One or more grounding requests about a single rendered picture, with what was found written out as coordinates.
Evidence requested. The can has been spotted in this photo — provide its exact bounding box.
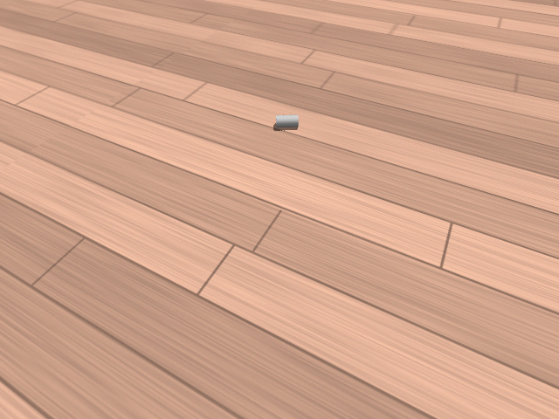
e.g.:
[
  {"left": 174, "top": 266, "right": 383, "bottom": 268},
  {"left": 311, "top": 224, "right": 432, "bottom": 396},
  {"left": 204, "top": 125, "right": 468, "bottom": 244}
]
[{"left": 276, "top": 114, "right": 299, "bottom": 127}]

